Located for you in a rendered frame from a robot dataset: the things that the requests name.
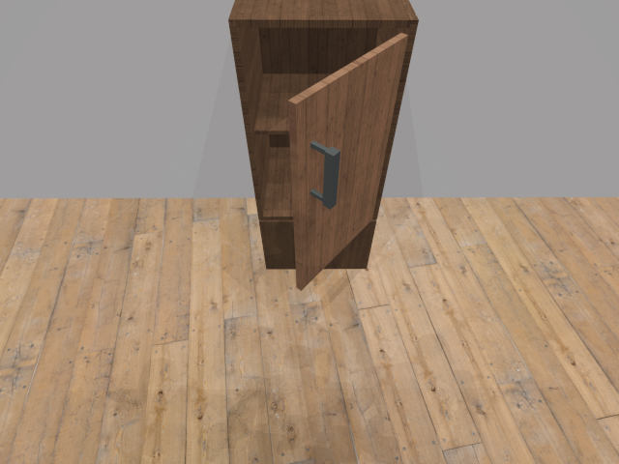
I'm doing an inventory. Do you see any handle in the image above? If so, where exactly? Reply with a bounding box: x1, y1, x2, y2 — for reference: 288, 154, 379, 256
310, 141, 340, 210

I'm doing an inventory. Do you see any cupboard door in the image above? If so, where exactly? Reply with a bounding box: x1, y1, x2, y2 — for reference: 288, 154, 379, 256
288, 33, 408, 291

